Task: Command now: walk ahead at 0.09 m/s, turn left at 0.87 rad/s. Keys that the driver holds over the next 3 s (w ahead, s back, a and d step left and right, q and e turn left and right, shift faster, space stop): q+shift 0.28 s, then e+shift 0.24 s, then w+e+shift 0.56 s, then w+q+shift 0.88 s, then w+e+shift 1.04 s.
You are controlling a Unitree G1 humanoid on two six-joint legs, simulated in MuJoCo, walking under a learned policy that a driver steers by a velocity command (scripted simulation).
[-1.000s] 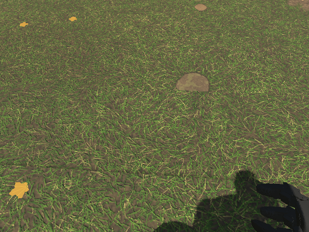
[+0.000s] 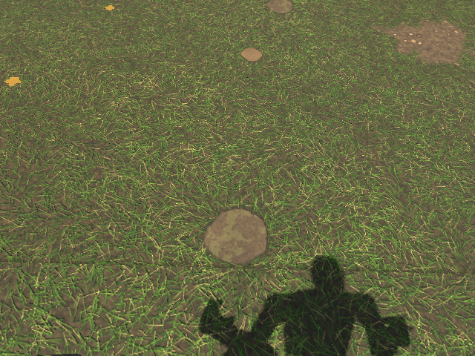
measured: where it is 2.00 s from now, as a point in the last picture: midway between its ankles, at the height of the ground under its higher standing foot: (231, 154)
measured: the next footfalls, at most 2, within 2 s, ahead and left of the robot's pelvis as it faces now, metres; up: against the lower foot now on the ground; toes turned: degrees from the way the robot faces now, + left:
left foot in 0.12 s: +0.18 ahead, +0.21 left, -0.17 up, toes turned +16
right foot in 0.54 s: +0.36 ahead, +0.05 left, -0.17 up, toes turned +13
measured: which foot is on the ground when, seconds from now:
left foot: up 0.00-0.10, down 0.12-0.84, up 0.86-1.00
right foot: down 0.00-0.16, up 0.18-0.52, down 0.54-0.58, up 0.60-0.84, down 0.86-1.00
